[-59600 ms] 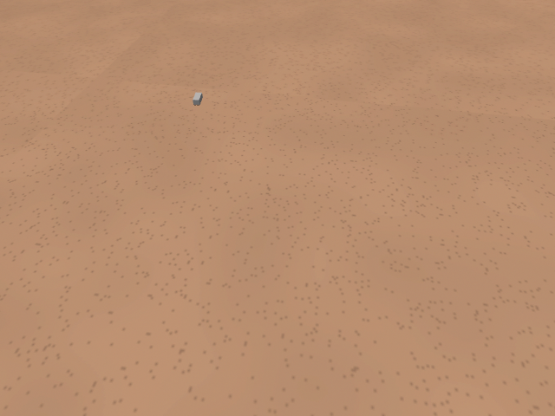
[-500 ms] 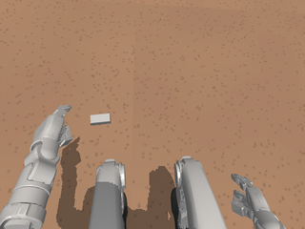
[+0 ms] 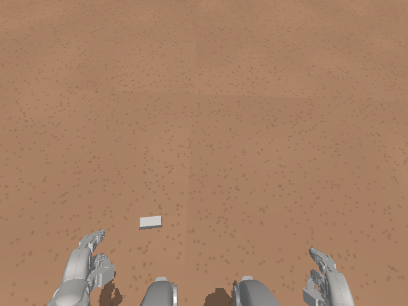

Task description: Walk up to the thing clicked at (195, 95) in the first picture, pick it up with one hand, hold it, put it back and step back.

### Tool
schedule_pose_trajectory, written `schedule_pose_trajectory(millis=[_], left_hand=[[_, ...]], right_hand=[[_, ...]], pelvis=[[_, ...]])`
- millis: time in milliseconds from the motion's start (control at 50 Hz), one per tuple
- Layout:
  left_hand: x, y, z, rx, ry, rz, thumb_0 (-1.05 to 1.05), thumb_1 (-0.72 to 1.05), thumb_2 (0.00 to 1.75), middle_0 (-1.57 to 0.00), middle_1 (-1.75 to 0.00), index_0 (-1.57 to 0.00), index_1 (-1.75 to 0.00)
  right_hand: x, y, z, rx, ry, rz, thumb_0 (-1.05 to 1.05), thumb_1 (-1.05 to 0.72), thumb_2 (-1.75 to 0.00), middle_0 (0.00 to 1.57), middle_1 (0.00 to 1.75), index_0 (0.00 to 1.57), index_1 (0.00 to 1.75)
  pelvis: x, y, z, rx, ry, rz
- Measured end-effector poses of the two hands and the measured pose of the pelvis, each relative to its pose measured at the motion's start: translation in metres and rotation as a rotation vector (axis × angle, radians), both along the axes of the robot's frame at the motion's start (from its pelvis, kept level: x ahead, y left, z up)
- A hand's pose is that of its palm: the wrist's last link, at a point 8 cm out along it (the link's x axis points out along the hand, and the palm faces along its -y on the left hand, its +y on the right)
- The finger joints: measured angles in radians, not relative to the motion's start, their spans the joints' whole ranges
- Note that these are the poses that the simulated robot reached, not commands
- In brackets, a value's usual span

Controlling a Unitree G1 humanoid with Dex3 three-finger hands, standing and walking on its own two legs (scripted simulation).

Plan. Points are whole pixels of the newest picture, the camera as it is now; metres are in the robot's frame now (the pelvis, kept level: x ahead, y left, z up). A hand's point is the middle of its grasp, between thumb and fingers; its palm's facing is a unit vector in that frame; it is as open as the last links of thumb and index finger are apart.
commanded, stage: home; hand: left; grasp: from above
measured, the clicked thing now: (151, 222) +0.51 +0.20 -0.65
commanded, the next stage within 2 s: none
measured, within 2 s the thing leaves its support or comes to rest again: neither
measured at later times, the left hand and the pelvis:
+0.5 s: hand (91, 292) +0.18 +0.19 +0.00, palm faces +0.09 -0.98 -0.20, open 7.4 cm; pelvis +0.03 +0.01 +0.04, yaw +2 degrees
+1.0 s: hand (93, 289) +0.18 +0.19 +0.00, palm faces +0.07 -0.98 -0.20, open 7.4 cm; pelvis +0.03 +0.01 +0.04, yaw +1 degrees
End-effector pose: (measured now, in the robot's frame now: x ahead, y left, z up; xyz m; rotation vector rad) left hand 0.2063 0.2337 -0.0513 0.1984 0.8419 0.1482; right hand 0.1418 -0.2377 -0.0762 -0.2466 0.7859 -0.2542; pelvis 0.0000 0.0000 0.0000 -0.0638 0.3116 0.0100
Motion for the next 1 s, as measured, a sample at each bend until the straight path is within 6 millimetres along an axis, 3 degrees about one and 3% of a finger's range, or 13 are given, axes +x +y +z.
schedule_pose_trajectory(millis=[160,280,480,820,1000], left_hand=[[-0.022,0.002,0.055,-0.020,-0.020,0.022,0.01,0.90,0.90,-0.21,-0.30,-0.20,-0.30],[-0.037,0.005,0.076,-0.020,-0.028,0.029,0.01,0.90,0.90,-0.21,-0.30,-0.20,-0.30],[-0.045,0.007,0.073,-0.031,-0.014,0.039,0.01,0.90,0.90,-0.21,-0.30,-0.20,-0.30],[-0.040,0.006,0.075,-0.026,-0.025,0.021,0.01,0.90,0.90,-0.21,-0.30,-0.20,-0.30],[-0.041,0.005,0.074,-0.029,-0.024,0.017,0.01,0.90,0.90,-0.21,-0.30,-0.20,-0.30]], right_hand=[[0.020,0.003,0.046,-0.017,-0.104,-0.003,0.01,-0.91,-0.90,0.21,0.30,0.20,0.30],[0.041,0.009,0.063,-0.014,-0.183,0.027,0.01,-0.91,-0.90,0.21,0.30,0.20,0.30],[0.057,0.016,0.070,-0.021,-0.225,0.088,0.01,-0.90,-0.90,0.21,0.30,0.20,0.30],[0.035,0.010,0.060,-0.023,-0.164,0.054,0.01,-0.90,-0.90,0.21,0.30,0.20,0.30],[0.033,0.008,0.061,-0.026,-0.170,0.049,0.01,-0.90,-0.90,0.21,0.30,0.20,0.30]], pelvis=[[0.021,0.003,0.033,0.004,-0.072,0.008],[0.029,0.005,0.043,0.007,-0.108,0.015],[0.029,0.006,0.044,0.010,-0.129,0.024],[0.028,0.006,0.044,0.009,-0.135,0.017],[0.025,0.006,0.044,0.010,-0.138,0.015]])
